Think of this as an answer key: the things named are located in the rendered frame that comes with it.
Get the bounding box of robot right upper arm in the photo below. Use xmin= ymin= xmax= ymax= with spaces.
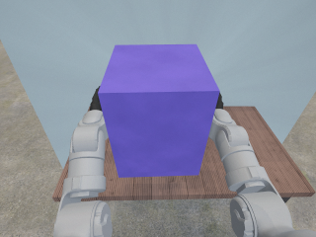
xmin=229 ymin=191 xmax=316 ymax=237

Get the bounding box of left robot hand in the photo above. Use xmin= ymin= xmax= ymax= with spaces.
xmin=89 ymin=86 xmax=102 ymax=111

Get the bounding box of robot left upper arm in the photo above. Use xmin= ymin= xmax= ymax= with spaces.
xmin=54 ymin=200 xmax=113 ymax=237

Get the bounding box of carton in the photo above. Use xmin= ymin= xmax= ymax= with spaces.
xmin=98 ymin=43 xmax=220 ymax=178

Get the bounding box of table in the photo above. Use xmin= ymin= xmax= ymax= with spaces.
xmin=52 ymin=106 xmax=316 ymax=203

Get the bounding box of robot left forearm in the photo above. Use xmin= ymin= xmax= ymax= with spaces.
xmin=53 ymin=110 xmax=109 ymax=237

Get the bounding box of right robot hand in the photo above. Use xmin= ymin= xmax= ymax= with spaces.
xmin=215 ymin=93 xmax=224 ymax=110

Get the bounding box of robot right forearm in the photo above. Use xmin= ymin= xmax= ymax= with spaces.
xmin=208 ymin=109 xmax=293 ymax=226

